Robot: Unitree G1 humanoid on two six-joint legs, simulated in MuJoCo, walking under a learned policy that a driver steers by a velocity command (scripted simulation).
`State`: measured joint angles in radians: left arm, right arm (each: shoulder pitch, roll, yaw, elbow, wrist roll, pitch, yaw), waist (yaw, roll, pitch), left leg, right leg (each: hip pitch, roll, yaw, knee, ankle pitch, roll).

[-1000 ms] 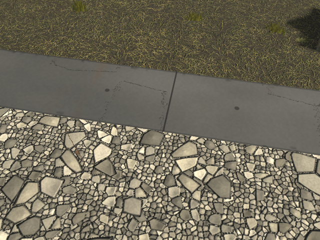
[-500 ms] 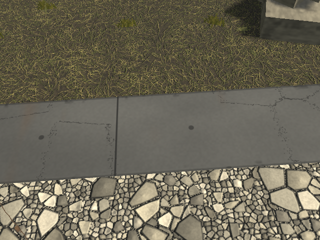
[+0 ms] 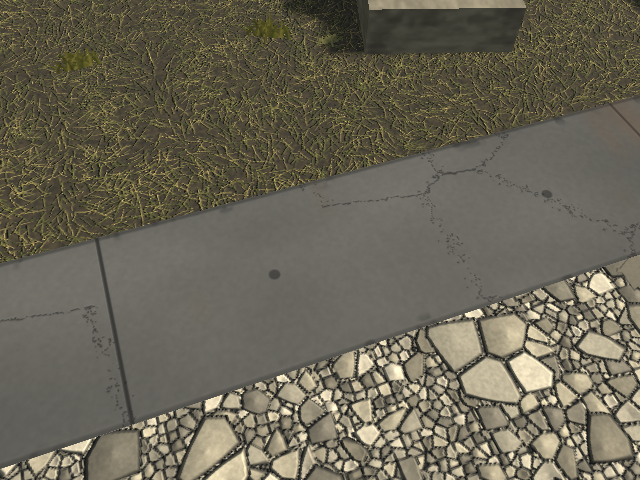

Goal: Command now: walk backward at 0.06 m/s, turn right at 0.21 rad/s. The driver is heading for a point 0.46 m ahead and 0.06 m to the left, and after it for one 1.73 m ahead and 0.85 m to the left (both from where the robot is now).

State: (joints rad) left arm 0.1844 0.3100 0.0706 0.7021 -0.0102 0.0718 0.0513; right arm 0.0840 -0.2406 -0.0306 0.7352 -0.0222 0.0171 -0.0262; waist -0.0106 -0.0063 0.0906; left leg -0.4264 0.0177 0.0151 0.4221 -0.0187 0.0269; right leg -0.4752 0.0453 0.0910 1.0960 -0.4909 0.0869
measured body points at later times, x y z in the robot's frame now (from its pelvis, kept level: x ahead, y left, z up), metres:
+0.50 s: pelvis -0.03 -0.03 +0.01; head -0.02 -0.04 +0.45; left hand +0.09 +0.21 -0.11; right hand +0.06 -0.31 -0.13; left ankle -0.04 +0.12 -0.73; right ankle -0.04 -0.13 -0.73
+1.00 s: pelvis +0.00 +0.01 +0.00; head +0.00 +0.02 +0.45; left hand +0.06 +0.28 -0.14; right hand +0.00 -0.26 -0.13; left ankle -0.03 +0.11 -0.73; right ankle -0.04 -0.12 -0.70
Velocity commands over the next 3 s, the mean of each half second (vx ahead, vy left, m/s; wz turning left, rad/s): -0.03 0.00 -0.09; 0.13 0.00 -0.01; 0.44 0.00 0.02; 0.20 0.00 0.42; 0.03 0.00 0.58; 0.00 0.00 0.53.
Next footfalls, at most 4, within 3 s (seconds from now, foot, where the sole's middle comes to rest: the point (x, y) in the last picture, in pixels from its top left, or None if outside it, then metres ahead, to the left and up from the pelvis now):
0.14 right None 0.00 -0.13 -0.77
0.44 left None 0.01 0.11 -0.77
1.40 right None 0.36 -0.15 -0.77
1.88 left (285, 416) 0.55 0.08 -0.77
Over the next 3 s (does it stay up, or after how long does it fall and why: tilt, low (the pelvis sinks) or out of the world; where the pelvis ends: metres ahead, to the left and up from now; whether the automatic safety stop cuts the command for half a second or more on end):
stays up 0.52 -0.03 0.01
